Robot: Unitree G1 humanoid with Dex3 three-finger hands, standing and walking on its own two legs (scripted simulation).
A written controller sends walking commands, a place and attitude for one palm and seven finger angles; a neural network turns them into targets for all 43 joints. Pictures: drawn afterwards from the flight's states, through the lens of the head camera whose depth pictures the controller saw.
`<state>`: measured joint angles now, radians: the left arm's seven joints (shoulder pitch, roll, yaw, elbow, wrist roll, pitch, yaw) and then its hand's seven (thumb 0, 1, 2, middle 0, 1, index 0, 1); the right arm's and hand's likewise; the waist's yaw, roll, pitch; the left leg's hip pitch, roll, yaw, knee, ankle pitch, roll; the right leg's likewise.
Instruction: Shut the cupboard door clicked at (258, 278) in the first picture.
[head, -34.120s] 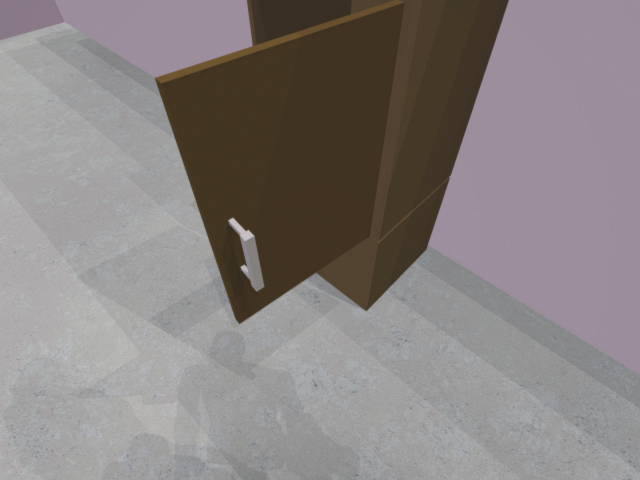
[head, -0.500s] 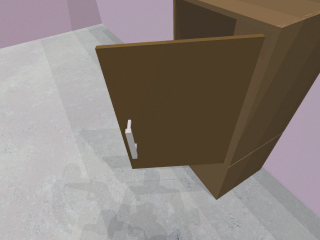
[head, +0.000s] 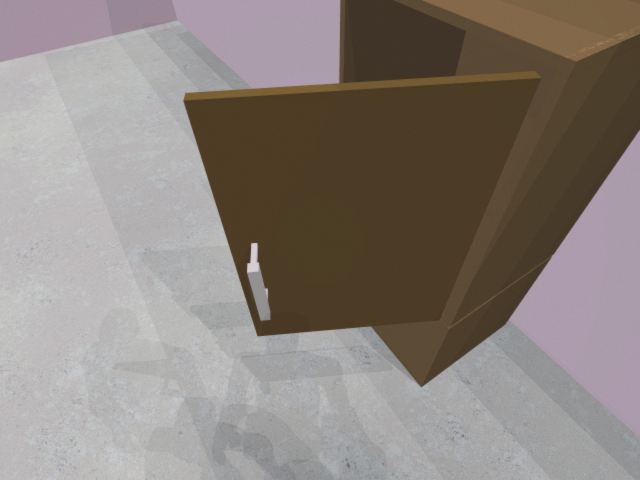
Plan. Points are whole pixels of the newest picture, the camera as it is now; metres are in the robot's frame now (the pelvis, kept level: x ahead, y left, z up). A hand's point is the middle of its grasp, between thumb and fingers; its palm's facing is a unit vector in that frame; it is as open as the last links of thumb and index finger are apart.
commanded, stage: come to a stop and stand still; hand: left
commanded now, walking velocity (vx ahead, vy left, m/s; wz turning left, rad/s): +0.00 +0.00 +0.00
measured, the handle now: (260, 283) +0.45 +0.13 -0.09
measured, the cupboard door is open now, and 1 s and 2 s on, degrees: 62 62 62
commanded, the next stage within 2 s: look again from close up in 0.70 s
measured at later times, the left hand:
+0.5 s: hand out of the picture +0.05 +0.16 -0.17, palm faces +0.01 -0.97 -0.22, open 7.3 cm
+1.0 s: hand out of the picture +0.05 +0.15 -0.17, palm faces +0.02 -0.98 -0.21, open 7.3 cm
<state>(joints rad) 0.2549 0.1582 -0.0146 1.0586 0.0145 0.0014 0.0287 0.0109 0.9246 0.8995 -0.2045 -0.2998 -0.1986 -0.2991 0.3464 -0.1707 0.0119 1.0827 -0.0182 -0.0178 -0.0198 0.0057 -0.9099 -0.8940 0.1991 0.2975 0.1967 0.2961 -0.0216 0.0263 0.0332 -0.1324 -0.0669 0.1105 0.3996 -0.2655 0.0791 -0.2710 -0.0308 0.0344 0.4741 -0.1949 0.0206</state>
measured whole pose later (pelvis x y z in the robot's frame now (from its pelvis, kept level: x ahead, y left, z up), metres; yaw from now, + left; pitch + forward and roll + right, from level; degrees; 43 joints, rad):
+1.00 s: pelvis +0.03 -0.03 +0.00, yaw +1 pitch -1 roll +0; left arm 0.25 0.16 -0.01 1.10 0.01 -0.01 0.03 0.01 0.93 0.90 -0.20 -0.30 -0.20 -0.30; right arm 0.28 -0.15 0.01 1.15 -0.02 -0.03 -0.03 0.00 -0.91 -0.89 0.20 0.30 0.20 0.30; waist -0.01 0.01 0.04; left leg -0.07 -0.01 0.08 0.38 -0.30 0.03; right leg -0.19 0.02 0.00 0.44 -0.23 -0.02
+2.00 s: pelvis -0.04 -0.06 -0.13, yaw +7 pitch +17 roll -2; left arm 0.41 0.21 0.10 -0.05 -0.25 -0.54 -0.22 0.02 0.90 0.90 -0.56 -0.69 -0.55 -0.69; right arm 0.13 -0.24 0.01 0.48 -0.01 -0.26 -0.04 0.01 -0.91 -0.89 0.20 0.30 0.20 0.30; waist 0.06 0.01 -0.14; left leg -1.05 -0.01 -0.05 1.37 -0.61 0.00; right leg -1.09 -0.03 -0.14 1.30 -0.51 -0.07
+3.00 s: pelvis -0.02 -0.02 -0.12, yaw +5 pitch +20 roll -3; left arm 0.38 0.24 0.15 -0.04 -0.27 -0.43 -0.25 0.02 0.90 0.90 -1.30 -1.49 -1.29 -1.49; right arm 0.23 -0.24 0.02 0.47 0.00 -0.15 -0.03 0.01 -0.90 -0.89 0.21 0.30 0.20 0.30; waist 0.01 0.03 -0.18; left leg -1.04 -0.02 -0.01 1.33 -0.63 0.05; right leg -1.08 -0.03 -0.11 1.24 -0.51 -0.02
